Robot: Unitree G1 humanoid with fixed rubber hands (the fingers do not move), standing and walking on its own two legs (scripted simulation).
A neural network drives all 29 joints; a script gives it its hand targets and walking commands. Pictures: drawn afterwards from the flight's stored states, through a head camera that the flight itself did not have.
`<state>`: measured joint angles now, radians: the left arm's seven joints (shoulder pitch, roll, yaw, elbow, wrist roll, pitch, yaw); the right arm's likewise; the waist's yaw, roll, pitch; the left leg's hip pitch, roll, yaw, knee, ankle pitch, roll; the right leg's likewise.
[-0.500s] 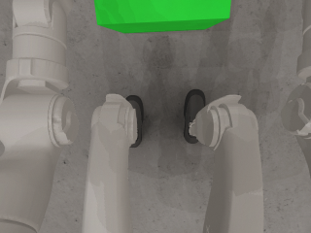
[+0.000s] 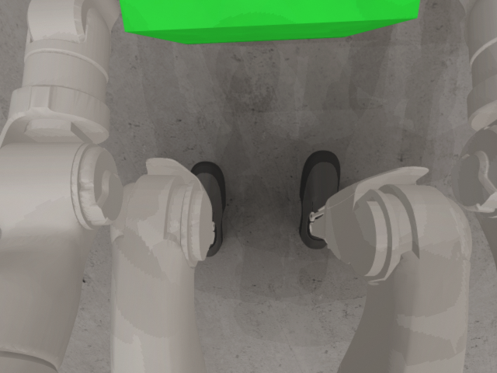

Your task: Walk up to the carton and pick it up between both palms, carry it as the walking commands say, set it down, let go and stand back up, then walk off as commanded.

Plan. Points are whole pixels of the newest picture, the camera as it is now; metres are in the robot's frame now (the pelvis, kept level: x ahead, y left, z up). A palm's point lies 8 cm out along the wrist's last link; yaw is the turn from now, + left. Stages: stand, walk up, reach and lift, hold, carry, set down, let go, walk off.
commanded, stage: reach and lift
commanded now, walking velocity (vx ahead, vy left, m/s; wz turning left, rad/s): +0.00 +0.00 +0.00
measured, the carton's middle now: out of the picture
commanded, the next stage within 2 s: none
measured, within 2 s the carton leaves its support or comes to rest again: leaves its support in 1.72 s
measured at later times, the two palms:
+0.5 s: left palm out of the picture +0.55 +0.19 -0.20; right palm out of the picture +0.56 -0.20 -0.20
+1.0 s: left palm out of the picture +0.55 +0.18 -0.20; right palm out of the picture +0.57 -0.17 -0.20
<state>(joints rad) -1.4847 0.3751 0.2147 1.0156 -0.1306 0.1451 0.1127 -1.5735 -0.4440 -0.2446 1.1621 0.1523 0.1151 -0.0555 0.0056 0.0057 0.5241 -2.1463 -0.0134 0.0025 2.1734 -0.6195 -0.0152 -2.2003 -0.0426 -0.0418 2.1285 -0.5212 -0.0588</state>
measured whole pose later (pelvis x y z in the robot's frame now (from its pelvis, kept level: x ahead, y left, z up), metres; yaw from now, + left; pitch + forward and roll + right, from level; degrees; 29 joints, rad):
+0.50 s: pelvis +0.00 +0.00 -0.02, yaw +0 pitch +33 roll +1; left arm -1.49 0.38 0.20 1.05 -0.15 0.13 0.11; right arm -1.60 -0.44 -0.19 1.19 0.19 0.11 -0.07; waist 0.01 0.01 0.52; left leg -2.17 -0.01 0.00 2.23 -0.63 -0.02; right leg -2.23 -0.04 -0.04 2.18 -0.53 -0.06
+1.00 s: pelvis +0.00 +0.00 -0.02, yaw +0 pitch +33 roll +1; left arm -1.49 0.37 0.14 1.05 -0.17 0.12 0.11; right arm -1.63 -0.40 -0.08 1.20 0.22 0.09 -0.08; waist 0.01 0.01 0.52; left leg -2.17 -0.01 0.01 2.23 -0.63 -0.02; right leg -2.23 -0.04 -0.04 2.19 -0.53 -0.06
